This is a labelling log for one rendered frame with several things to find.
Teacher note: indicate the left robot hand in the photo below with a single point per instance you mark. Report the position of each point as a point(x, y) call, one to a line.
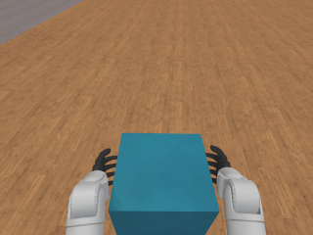
point(100, 163)

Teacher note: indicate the carton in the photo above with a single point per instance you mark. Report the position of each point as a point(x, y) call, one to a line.
point(162, 185)

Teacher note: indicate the robot right forearm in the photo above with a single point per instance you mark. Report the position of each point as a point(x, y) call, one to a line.
point(242, 203)

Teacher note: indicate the right robot hand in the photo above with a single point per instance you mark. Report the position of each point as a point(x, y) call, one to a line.
point(221, 161)

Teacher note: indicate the robot left forearm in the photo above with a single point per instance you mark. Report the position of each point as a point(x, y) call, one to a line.
point(86, 210)

